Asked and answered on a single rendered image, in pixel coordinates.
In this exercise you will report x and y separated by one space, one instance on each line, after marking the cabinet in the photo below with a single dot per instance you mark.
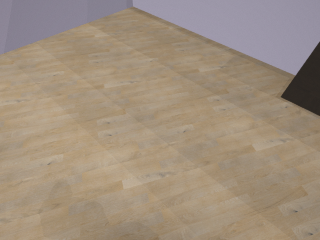
304 89

